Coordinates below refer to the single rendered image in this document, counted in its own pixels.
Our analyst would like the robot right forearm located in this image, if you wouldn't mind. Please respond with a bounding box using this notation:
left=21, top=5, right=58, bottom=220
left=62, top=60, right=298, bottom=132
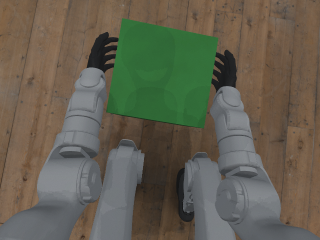
left=210, top=86, right=281, bottom=211

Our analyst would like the carton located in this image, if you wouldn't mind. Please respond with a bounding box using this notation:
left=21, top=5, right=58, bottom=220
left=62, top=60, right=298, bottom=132
left=106, top=18, right=219, bottom=129

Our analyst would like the right robot hand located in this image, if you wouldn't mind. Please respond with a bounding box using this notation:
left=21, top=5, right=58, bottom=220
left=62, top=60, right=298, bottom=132
left=211, top=49, right=237, bottom=93

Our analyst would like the left robot hand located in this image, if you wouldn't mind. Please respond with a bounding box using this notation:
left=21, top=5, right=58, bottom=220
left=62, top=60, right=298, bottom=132
left=86, top=32, right=119, bottom=73

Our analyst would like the left robot thigh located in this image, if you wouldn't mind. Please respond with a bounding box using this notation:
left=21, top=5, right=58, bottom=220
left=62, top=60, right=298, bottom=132
left=89, top=145, right=145, bottom=240

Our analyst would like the right robot thigh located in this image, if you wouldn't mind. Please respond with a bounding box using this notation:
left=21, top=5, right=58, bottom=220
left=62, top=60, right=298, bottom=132
left=184, top=158, right=236, bottom=240

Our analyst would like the robot left forearm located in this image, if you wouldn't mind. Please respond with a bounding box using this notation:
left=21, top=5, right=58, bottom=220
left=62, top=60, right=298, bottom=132
left=37, top=67, right=107, bottom=197

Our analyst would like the robot left upper arm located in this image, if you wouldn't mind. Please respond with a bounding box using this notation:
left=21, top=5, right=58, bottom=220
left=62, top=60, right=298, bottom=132
left=0, top=157, right=102, bottom=240

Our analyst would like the robot thigh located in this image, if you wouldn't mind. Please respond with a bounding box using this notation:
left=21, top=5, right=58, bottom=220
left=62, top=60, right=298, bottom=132
left=184, top=158, right=236, bottom=240
left=89, top=145, right=145, bottom=240

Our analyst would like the robot right upper arm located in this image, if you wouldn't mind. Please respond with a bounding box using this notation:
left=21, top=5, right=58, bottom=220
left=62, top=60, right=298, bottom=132
left=215, top=175, right=320, bottom=240

